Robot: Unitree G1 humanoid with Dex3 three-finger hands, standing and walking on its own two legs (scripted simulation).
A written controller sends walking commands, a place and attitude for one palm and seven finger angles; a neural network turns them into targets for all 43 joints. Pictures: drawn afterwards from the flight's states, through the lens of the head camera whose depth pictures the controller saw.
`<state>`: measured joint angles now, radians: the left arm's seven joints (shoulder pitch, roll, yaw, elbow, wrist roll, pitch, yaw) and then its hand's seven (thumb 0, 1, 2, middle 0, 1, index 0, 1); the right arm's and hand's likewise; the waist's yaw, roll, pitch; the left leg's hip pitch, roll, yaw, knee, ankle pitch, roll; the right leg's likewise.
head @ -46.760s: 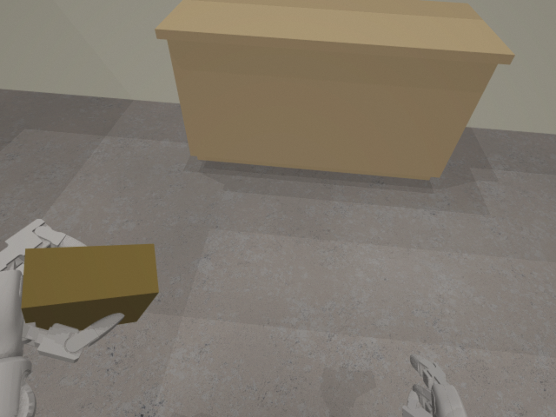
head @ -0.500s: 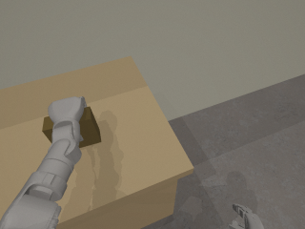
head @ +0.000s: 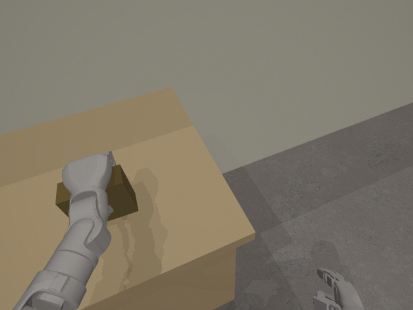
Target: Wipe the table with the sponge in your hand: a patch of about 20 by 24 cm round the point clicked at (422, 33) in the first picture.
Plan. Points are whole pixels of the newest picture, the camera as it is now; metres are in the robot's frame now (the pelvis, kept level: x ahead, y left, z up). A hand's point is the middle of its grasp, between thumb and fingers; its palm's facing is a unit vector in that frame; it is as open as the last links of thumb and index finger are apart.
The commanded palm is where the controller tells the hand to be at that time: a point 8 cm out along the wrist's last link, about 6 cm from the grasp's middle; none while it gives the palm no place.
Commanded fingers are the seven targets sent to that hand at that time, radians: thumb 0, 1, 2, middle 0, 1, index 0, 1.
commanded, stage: wipe back along the middle lane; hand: left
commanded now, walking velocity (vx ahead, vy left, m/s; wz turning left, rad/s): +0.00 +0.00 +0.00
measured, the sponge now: (103, 202) +0.33 +0.27 +0.01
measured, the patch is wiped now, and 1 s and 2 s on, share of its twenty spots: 0.60 0.85 0.90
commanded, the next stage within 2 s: slide across to the third lane in 1.10 s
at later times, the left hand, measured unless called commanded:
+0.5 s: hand (99, 206) +0.29 +0.24 +0.06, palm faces +0.03 -0.06 -1.00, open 9.8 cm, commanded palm +0.25 +0.23 +0.09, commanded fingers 0.00 0.10 1.30 -1.20 -1.60 -1.20 -1.60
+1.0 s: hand (105, 226) +0.25 +0.22 +0.06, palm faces +0.04 -0.09 -1.00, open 9.8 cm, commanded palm +0.20 +0.20 +0.09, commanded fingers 0.00 0.10 1.30 -1.20 -1.60 -1.20 -1.60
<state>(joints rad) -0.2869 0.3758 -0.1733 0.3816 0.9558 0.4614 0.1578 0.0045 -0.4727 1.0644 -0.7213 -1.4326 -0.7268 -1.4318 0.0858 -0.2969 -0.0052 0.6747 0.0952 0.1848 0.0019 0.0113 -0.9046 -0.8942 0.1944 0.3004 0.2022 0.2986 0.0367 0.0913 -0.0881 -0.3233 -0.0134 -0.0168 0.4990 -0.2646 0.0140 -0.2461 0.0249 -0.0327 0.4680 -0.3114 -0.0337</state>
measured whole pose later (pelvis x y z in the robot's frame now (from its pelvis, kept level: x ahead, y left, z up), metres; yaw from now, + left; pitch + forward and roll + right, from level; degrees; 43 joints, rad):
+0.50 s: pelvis +0.00 +0.00 +0.00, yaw +0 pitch +3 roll +0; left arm -0.11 0.34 -0.23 0.14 0.97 0.53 0.16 0.01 -0.48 1.06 -0.70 -1.45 -0.74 -1.41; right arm 0.04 -0.27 0.02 0.64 0.09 0.18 0.02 0.01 -0.90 -0.89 0.20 0.30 0.20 0.30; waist 0.06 0.10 -0.08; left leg -0.30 -0.02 -0.01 0.51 -0.27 0.02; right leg -0.23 0.02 -0.02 0.50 -0.32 -0.03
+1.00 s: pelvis -0.01 +0.00 +0.00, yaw -1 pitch +1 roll +0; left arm 0.04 0.31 -0.29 -0.03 0.99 0.58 0.16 0.01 -0.48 1.06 -0.68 -1.47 -0.75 -1.39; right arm 0.00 -0.26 0.02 0.63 0.10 0.18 0.05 0.01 -0.90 -0.89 0.19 0.30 0.20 0.30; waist 0.08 0.11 -0.08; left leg -0.28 -0.02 0.00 0.53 -0.27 0.01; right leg -0.22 0.02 -0.02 0.53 -0.34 -0.04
